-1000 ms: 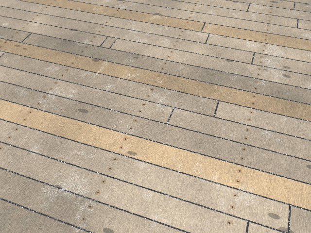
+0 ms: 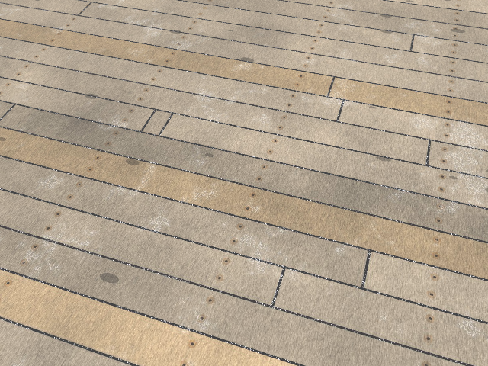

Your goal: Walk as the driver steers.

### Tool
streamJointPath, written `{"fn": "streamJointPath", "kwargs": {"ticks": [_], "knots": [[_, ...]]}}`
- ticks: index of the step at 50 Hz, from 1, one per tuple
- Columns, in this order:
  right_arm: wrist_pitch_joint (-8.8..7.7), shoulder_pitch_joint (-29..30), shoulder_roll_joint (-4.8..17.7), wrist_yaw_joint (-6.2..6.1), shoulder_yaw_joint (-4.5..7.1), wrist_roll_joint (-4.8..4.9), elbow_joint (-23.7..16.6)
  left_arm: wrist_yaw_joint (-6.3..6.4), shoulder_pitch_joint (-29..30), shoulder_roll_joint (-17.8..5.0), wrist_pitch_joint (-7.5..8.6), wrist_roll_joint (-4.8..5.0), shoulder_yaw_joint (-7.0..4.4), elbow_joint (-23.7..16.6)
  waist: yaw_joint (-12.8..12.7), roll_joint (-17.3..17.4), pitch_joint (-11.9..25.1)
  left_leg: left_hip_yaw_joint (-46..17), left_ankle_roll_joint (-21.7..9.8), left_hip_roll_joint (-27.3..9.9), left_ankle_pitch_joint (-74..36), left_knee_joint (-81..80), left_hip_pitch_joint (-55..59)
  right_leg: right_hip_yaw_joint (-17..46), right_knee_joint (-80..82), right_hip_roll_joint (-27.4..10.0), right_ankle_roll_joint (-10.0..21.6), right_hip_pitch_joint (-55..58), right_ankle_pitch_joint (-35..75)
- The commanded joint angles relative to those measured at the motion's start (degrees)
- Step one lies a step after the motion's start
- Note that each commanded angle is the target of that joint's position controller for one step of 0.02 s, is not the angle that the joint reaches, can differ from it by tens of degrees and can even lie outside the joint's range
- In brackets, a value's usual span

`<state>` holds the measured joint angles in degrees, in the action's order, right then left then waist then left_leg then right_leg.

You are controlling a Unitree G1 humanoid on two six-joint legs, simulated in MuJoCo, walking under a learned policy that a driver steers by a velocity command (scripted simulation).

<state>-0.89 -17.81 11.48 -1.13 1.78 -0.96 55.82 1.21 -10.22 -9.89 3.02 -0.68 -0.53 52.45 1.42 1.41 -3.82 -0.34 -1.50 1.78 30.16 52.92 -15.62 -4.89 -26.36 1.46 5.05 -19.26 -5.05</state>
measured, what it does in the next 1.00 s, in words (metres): walks ahead: left foot, then right foot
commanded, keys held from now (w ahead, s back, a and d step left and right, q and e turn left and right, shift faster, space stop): no key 0.06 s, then w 0.48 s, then w+q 0.46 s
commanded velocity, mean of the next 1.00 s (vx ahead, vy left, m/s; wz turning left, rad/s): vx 0.38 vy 0.00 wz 0.15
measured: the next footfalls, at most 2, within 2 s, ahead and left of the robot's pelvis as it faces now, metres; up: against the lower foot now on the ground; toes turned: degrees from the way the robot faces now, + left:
left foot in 0.26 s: +0.04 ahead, +0.11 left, +0.00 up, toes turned +2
right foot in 0.70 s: +0.30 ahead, -0.13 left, +0.00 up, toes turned -1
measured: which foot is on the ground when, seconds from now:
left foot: up 0.00-0.24, down 0.26-0.70, up 0.72-1.00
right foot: down 0.00-0.26, up 0.28-0.68, down 0.70-1.00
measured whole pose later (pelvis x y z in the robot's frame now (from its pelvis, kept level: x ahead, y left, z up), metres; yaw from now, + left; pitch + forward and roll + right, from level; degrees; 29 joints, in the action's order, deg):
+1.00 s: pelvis +0.31 -0.04 +0.01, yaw +11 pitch +0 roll -1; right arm -1.0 -9.8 13.4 2.5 4.6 -1.8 53.6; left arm 1.0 -22.2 -10.5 6.0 -1.2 -2.9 57.7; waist -0.6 2.4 -1.6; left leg 1.4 -4.5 -4.6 6.1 58.5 -37.5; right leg -13.0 -15.8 0.8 2.7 -2.1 -14.3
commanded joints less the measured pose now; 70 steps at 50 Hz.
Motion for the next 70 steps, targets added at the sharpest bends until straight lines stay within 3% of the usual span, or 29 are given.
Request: {"fn": "streamJointPath", "kwargs": {"ticks": [1, 3, 7, 12, 13, 14, 15, 16, 19, 29, 32, 34, 35, 36, 37, 38, 39, 43, 50, 54, 59, 61, 62, 63, 64, 66, 67, 68, 70], "knots": [[1.77, -9.08, 1.50, -0.22, 0.24, -0.86, 1.43, 0.78, -1.52, -5.13, -0.12, -0.46, -0.67, -0.75, 1.99, -7.90, 5.60, -1.00, 1.39, -2.47, -2.57, -3.94, 2.49, 12.49, 11.35, -14.34, 7.56, 3.13, 21.49], [2.39, -8.10, 1.36, -0.76, 0.05, -0.36, 2.32, 0.65, -2.71, -5.83, -0.03, -0.59, -0.78, 0.27, 1.35, -6.92, 7.17, 0.02, 1.81, -2.09, -4.09, -9.40, 3.77, 11.66, 11.69, -13.07, 6.65, 3.96, 14.53], [1.81, -4.35, 4.01, 0.32, 0.62, -1.13, 1.61, -0.24, -5.59, -11.16, -2.09, 0.12, -3.34, 2.05, -0.31, -9.73, 5.05, 3.44, -0.24, -1.35, -3.95, -10.21, 1.49, 18.49, 20.19, -14.34, 6.53, 1.14, -29.22], [0.22, -12.39, 0.57, 0.52, 0.08, -0.91, 5.39, -0.34, -1.42, -9.72, -3.36, 1.12, -4.30, 1.98, 4.27, -4.86, -0.66, 5.49, -5.01, 0.03, -8.87, -28.30, 14.65, 14.57, 17.33, -11.20, 3.20, -10.27, -34.93], [-0.29, -15.52, 2.14, -0.01, 0.29, -1.19, 6.34, -0.45, 0.72, -7.38, -3.31, 1.16, -3.87, 0.86, 5.28, 0.53, -2.51, -1.13, -6.78, -3.99, -2.13, -36.80, 17.67, 10.91, 8.99, -7.82, 1.24, -15.28, -33.93], [-0.84, -17.93, 4.89, -0.63, 0.59, -1.30, 6.46, -0.75, 1.07, -2.28, -2.99, 1.04, -2.74, -0.31, 4.78, 12.02, -0.15, -19.13, -8.70, -17.30, 11.27, -46.27, 21.74, 2.99, -10.51, -1.65, -0.85, -20.99, -29.65], [-0.80, -13.95, 10.75, -0.96, 2.39, -0.35, 5.92, -1.08, 2.42, -3.98, -2.80, -0.09, -3.09, -1.71, 2.98, 14.57, -7.05, -31.39, -12.26, -24.77, 20.85, -53.39, 12.14, 1.87, -17.19, 1.15, -1.47, -26.05, -19.75], [-1.12, -8.29, 8.17, -1.13, 1.97, -0.01, 4.46, -1.89, 2.96, -6.86, -2.39, -1.09, -3.58, -1.66, -0.27, 7.18, -9.34, -28.15, -11.21, -22.57, 17.51, -54.12, 6.93, 5.99, -21.09, -2.30, -1.66, -23.31, -12.85], [-2.87, -6.28, 6.51, -0.43, 1.84, 0.41, 3.66, -3.33, -1.33, -7.33, -1.74, -1.62, -4.29, 1.30, -2.66, 2.75, -3.64, -14.61, -7.81, -15.63, 0.24, -51.40, 10.49, 3.94, -25.47, -2.32, -3.20, -20.00, -6.64], [-4.47, -15.88, 5.51, -0.17, 1.63, -0.55, 6.54, -3.18, 13.82, -4.48, -0.90, -0.77, -2.88, -4.76, 3.52, 5.64, -4.77, -7.46, -10.20, -14.76, -23.36, -46.23, 15.99, 0.59, -11.41, -4.36, -4.86, -18.82, -3.39], [-4.34, -13.75, 7.45, -0.01, 2.23, -0.64, 6.09, -2.87, 12.04, -5.66, -0.19, -0.50, -3.06, -5.59, 1.89, 6.39, -3.72, -8.27, -9.69, -15.57, -32.15, -41.16, 14.74, -0.15, -7.12, -2.96, -3.18, -11.21, -7.67], [-4.23, -9.92, 8.42, 0.31, 2.56, -0.20, 5.32, -2.16, 2.11, -6.54, 0.67, -0.17, -3.81, -3.04, -3.43, 4.87, -0.31, -6.84, -7.73, -13.90, -41.74, -32.27, 9.95, -1.24, -0.96, -0.21, -1.90, 4.54, -5.25], [-4.32, -9.23, 7.32, 0.64, 2.29, 0.17, 4.91, -1.36, -7.46, -9.34, 1.57, -0.84, -5.02, 0.01, -6.87, 0.70, 5.78, -3.41, -6.15, -9.77, -42.34, -20.28, 4.76, 1.01, 0.43, -1.81, -0.76, 18.79, -4.97], [-4.36, -9.41, 3.27, 1.01, 1.21, 1.50, 2.46, -0.53, -17.65, -15.57, 2.31, -2.47, -6.50, 0.71, -10.28, -8.64, 15.20, 0.53, -3.64, -4.40, -25.13, -1.22, -9.24, 19.81, 4.63, -18.14, 2.74, 35.45, -18.46], [-4.17, -11.89, 1.24, 0.78, 1.23, 1.64, 1.50, -0.71, -19.42, -19.55, 1.61, -2.12, -7.26, 1.30, -8.68, -17.86, 18.96, 1.10, -3.37, 1.86, 1.01, 12.06, -20.01, 40.03, 14.04, -28.47, 6.42, 37.60, -23.51], [-3.45, -8.67, 5.11, 0.68, 2.43, 0.31, 1.87, -0.77, -13.10, -14.72, 1.12, -1.59, -6.10, 0.23, -5.94, -8.89, 11.91, -3.37, -4.79, -2.97, -3.41, 17.85, -21.10, 36.28, 14.58, -26.07, 5.34, 28.71, -28.79], [-3.44, -5.82, 4.28, 1.29, 2.50, 0.19, 1.30, -1.03, -6.68, -10.40, 1.35, -1.13, -4.92, -1.20, -3.86, -5.09, 5.35, -3.46, -5.11, -5.20, -9.47, 17.04, -20.82, 28.24, 15.68, -23.52, 3.84, 20.37, -25.61], [-1.44, -3.34, 1.77, 2.80, 2.84, -0.73, 0.06, -0.47, -5.72, -4.71, 2.79, -0.62, -3.13, 0.22, -0.61, -7.45, 1.14, -1.56, -3.90, -7.52, -16.42, 13.26, -17.66, 10.23, 18.26, -17.25, 1.31, 11.67, -6.10], [-0.31, 10.99, 0.91, 4.41, 2.02, -0.82, -6.14, 0.05, -11.77, -5.15, 4.00, -0.59, -2.71, 2.77, -0.88, -5.22, -2.16, 1.97, -2.59, -7.12, -28.43, 0.15, -24.69, -2.54, 18.22, -15.61, 2.07, 14.04, 11.21], [-0.31, 18.73, 1.31, 5.21, 1.24, -0.87, -9.62, 0.52, -14.43, -7.83, 3.87, -0.50, -3.16, 3.73, -2.23, -5.14, -3.52, 6.80, -4.02, -5.55, -30.09, -12.55, -19.65, -6.82, 18.24, -16.59, 1.69, 17.02, 17.51], [-0.18, 12.81, 4.35, 4.32, 2.36, -1.31, -9.06, 1.25, -15.59, -11.14, 1.94, -0.75, -4.08, 4.37, 1.03, -7.23, 2.01, 11.32, -9.15, 1.67, -18.55, -16.70, -9.04, -11.17, 0.16, -17.46, 0.95, 26.34, 50.50], [-0.87, -0.57, 7.70, 3.38, 4.18, -1.78, -5.21, 0.71, -14.68, -12.41, 0.83, -0.66, -4.44, 3.29, 6.63, -5.24, 9.47, 8.94, -12.44, 4.13, -17.53, -23.54, 8.67, -11.75, -22.31, -16.86, -0.39, 19.45, 41.60], [-1.10, -5.36, 13.08, 2.52, 5.81, -2.22, -4.40, 0.34, -15.08, -9.40, 0.81, -0.81, -3.83, 1.39, 7.51, 1.75, 14.67, -7.79, -15.89, -8.58, -11.74, -24.92, 21.90, -11.22, -40.32, -14.03, -2.12, 5.37, 10.26], [-0.54, -3.25, 18.21, 2.34, 6.69, -1.40, -6.25, -0.92, -14.77, -5.81, 1.27, 0.44, -3.29, -3.74, 3.40, 12.87, 18.24, -42.02, -25.89, -22.39, -12.13, -34.48, 33.92, -3.70, -59.47, 0.00, -5.48, -17.85, -28.33], [0.20, -3.81, 16.31, 1.84, 6.29, -0.36, -5.85, -1.10, -5.46, -10.10, 1.96, -0.15, -4.03, -5.29, 5.62, 1.18, 13.40, -37.56, -23.04, -20.61, -13.34, -38.06, 31.16, 5.66, -58.92, -3.24, -4.69, -24.86, -22.30], [-0.39, 1.76, 11.73, 1.26, 5.07, 0.16, -5.74, -1.11, -5.28, -9.07, 3.17, 0.34, -3.68, -5.17, 0.51, -4.40, 4.10, -24.66, -18.15, -16.73, -27.37, -38.97, 17.46, 6.22, -48.52, -7.72, -3.98, -21.09, -13.42], [-0.85, 4.07, 10.28, 1.12, 4.58, 0.67, -6.31, -0.93, -5.99, -8.74, 2.28, -0.76, -3.73, -4.62, -1.55, -6.32, 3.28, -19.59, -16.00, -13.37, -32.47, -39.40, 13.10, 6.51, -45.43, -8.65, -4.34, -17.18, -12.63], [-1.50, 5.02, 9.90, 1.00, 4.23, 0.93, -6.76, -0.86, -8.26, -8.11, 1.07, -1.55, -3.55, -4.50, -3.09, -3.44, 3.79, -17.46, -16.62, -13.08, -41.97, -39.17, 9.24, 6.50, -43.60, -8.76, -5.44, -13.11, -13.16], [-2.76, 3.68, 10.06, 1.16, 3.97, 1.47, -6.32, -0.82, -8.00, -7.66, -0.75, -1.90, -3.60, -5.06, -4.20, -3.32, 3.51, -13.04, -16.04, -10.82, -58.04, -37.27, 6.60, 5.85, -40.13, -8.30, -7.22, -11.20, -14.40]]}}
Keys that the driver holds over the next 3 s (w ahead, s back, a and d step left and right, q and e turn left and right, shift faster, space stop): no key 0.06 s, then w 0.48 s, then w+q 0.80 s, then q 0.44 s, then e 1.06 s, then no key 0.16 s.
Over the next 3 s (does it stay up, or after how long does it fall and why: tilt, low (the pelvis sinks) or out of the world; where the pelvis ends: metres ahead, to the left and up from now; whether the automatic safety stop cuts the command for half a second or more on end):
stays up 0.69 0.06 0.01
